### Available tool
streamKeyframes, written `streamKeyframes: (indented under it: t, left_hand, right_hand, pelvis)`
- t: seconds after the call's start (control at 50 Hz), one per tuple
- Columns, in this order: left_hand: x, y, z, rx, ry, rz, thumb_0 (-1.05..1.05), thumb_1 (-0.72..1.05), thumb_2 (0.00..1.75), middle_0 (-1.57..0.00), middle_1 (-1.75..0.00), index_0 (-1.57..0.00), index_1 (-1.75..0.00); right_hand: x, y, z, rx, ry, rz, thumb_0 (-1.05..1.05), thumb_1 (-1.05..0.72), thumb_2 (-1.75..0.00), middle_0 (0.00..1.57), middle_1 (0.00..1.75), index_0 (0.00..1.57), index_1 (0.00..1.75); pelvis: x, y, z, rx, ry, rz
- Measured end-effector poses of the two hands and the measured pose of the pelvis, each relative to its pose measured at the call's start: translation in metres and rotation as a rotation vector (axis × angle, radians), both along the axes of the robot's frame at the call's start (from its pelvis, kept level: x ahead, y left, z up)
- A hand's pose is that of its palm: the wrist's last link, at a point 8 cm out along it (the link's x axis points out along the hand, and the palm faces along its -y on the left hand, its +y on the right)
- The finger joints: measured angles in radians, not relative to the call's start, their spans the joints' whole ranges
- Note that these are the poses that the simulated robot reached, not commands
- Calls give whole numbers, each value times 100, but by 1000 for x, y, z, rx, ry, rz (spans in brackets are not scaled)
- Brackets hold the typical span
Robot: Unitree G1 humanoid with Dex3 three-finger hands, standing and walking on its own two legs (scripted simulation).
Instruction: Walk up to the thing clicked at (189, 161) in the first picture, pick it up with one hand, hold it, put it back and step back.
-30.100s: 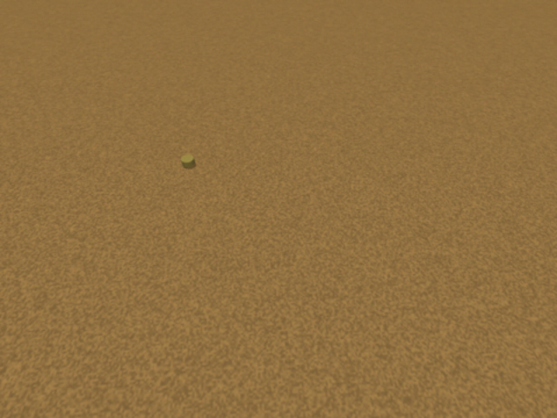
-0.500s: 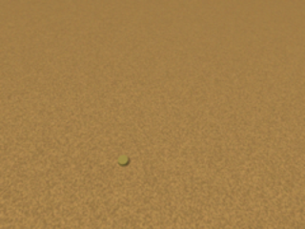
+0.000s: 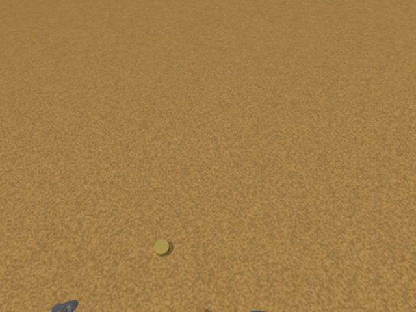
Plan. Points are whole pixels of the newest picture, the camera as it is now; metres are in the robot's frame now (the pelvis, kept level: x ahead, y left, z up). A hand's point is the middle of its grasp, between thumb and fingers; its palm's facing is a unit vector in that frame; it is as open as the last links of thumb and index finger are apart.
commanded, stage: walk up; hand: left
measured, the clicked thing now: (162, 248) +0.52 +0.26 -0.74
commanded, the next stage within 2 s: none
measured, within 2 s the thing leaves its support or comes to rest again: neither
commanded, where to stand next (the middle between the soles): +0.14 +0.01 m, yaw +2 degrees
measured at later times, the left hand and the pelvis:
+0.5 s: hand out of the picture +0.16 +0.26 -0.16, palm faces +0.01 -0.94 -0.33, open 7.4 cm; pelvis +0.07 +0.00 +0.00, yaw +1 degrees
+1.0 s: hand out of the picture +0.08 +0.29 -0.14, palm faces +0.04 -0.91 -0.42, open 7.4 cm; pelvis +0.03 +0.00 +0.00, yaw +2 degrees
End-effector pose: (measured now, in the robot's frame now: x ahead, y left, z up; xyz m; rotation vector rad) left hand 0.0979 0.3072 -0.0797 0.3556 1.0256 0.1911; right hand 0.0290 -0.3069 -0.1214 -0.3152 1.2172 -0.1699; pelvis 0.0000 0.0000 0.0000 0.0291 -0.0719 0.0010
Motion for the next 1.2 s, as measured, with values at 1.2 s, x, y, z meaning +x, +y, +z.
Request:
streamKeyframes:
  t: [1.2]
  left_hand:
    - [-23, 6, -27, -38, 151, 87, 1, 90, 90, -21, -30, -21, -30]
  right_hand:
    - [68, 18, 15, -19, -42, 6, 1, -90, -90, 20, 30, 20, 30]
  pelvis:
    - [23, 17, 7, -37, 4, 29]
